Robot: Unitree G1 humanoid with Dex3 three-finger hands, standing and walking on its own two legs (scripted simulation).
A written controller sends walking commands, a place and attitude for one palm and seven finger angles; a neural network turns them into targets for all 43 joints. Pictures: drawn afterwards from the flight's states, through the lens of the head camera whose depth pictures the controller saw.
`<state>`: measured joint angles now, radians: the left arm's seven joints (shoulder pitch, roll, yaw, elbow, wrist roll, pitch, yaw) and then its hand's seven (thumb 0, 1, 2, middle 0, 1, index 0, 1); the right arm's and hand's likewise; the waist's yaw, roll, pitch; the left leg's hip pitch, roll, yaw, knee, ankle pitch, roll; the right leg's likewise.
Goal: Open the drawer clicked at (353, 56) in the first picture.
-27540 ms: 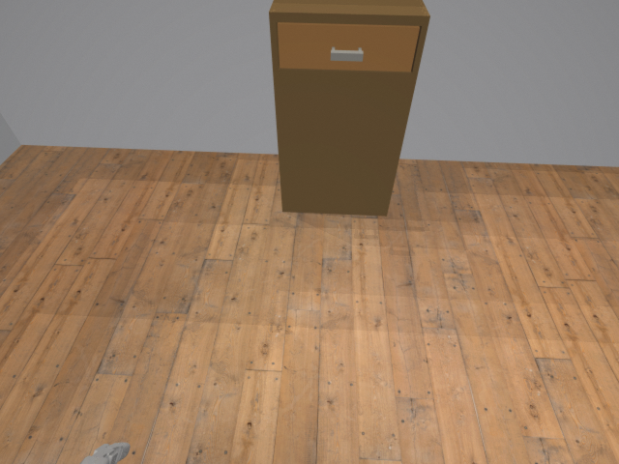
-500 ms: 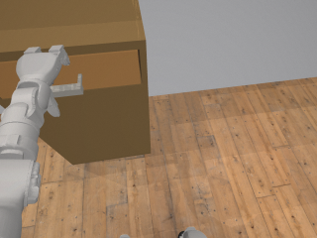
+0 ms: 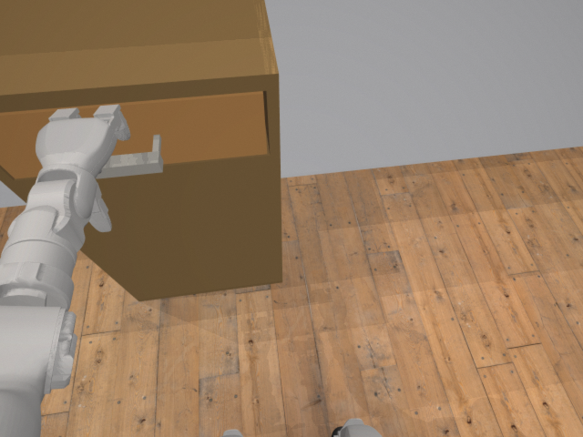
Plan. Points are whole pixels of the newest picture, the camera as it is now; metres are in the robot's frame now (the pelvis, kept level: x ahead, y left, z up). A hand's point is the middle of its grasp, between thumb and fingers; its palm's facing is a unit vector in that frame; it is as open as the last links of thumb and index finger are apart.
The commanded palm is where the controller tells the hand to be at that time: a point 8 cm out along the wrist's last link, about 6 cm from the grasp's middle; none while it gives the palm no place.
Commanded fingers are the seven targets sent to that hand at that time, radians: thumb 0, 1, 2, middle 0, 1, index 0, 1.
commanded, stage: lower the fingers behind the handle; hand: left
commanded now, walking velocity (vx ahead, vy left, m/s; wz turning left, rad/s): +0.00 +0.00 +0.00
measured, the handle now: (129, 154) +0.54 +0.25 +0.02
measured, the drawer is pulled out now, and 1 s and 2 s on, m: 0.00 0.00 0.00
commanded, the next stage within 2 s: lift the fingers back up to retry in 1.32 s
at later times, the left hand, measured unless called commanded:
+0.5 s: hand (108, 182) +0.47 +0.26 +0.03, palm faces -0.06 +0.02 -1.00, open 13.9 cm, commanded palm +0.46 +0.26 +0.08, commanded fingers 0.00 -0.50 0.30 -0.30 -1.20 -0.30 -1.20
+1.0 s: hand (112, 179) +0.48 +0.26 +0.03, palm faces -0.05 +0.04 -1.00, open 13.8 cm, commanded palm +0.46 +0.26 +0.05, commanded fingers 0.00 -0.50 0.30 -0.30 -1.20 -0.30 -1.20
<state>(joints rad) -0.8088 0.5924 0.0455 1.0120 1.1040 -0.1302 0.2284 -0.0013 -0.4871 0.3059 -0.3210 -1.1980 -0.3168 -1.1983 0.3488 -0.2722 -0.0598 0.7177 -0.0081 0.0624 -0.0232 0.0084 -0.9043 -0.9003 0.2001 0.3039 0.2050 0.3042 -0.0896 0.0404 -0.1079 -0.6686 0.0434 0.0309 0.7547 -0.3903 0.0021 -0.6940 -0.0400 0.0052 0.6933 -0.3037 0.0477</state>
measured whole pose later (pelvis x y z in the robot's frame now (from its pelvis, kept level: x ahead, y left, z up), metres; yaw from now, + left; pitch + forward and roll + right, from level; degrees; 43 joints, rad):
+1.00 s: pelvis -0.03 +0.00 -0.02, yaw +0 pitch +22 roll -1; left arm -0.94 0.62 0.00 1.15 1.12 -0.07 0.29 0.00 -0.49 0.31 -0.31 -1.33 -0.32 -1.20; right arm 0.35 -0.28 -0.03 0.72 -0.01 0.05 -0.03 0.01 -0.90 -0.90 0.20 0.30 0.21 0.30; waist -0.13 0.04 -0.12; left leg -0.87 0.04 0.02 0.90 -0.41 0.00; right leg -0.90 -0.04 0.01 0.85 -0.33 0.04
